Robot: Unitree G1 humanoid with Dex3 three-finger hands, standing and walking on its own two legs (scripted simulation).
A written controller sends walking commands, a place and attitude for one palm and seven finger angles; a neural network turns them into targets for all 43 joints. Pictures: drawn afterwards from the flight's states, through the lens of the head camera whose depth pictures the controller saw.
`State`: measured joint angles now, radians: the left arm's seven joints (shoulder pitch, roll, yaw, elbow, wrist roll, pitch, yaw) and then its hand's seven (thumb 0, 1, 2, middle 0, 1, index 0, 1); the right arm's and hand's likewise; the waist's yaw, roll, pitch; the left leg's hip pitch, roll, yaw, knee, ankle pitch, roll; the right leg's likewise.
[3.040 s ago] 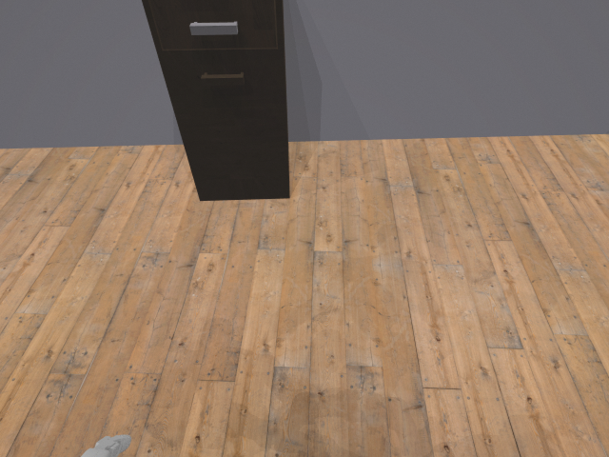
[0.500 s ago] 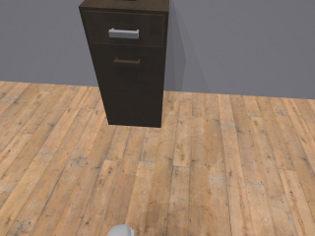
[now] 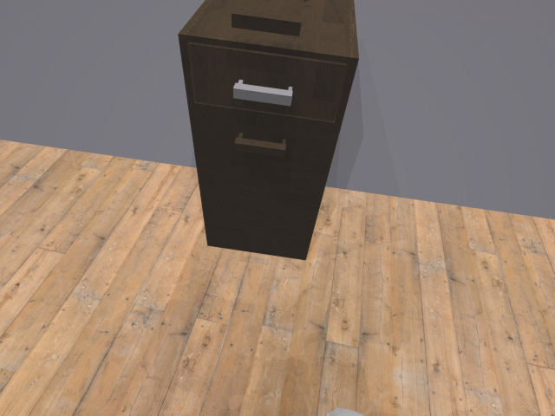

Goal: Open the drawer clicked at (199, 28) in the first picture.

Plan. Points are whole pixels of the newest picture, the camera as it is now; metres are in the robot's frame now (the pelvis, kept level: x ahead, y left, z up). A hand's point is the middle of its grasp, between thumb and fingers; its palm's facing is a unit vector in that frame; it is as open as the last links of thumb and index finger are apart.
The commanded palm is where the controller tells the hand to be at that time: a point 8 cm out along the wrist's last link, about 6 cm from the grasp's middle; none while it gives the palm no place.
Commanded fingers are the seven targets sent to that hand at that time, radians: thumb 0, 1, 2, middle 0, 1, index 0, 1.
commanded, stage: take the last steps up to it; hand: left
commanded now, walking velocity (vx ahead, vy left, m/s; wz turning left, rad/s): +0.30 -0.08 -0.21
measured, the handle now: (264, 90) +0.85 +0.10 +0.02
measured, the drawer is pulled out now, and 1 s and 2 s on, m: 0.00 0.00 0.00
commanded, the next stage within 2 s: come to a stop and stand still in 0.80 s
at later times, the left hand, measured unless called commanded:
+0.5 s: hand (221, 394) +0.19 +0.10 -0.17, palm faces -0.01 -0.97 -0.23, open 7.2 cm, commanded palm none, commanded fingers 0.00 0.90 0.90 -0.20 -0.30 -0.20 -0.30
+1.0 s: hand (229, 321) +0.32 +0.11 -0.18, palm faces -0.04 -0.98 -0.20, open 7.3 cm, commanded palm none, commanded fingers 0.00 0.90 0.90 -0.20 -0.30 -0.20 -0.30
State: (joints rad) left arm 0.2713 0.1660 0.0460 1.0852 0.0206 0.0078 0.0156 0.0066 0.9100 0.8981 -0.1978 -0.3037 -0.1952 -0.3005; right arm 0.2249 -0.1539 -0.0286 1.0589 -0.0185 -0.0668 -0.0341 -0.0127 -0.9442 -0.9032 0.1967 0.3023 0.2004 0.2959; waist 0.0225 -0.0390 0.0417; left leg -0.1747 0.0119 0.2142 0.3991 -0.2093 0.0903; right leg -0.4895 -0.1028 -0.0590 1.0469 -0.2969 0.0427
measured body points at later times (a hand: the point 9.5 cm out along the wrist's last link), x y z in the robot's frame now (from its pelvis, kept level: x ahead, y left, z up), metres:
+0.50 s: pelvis +0.12 -0.08 -0.01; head +0.13 -0.09 +0.44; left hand +0.19 +0.15 -0.15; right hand +0.05 -0.30 -0.17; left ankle +0.10 +0.05 -0.68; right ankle +0.11 -0.18 -0.74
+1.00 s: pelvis +0.28 -0.07 -0.01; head +0.30 -0.07 +0.44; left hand +0.32 +0.16 -0.16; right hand +0.29 -0.30 -0.16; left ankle +0.30 +0.04 -0.74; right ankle +0.30 -0.18 -0.71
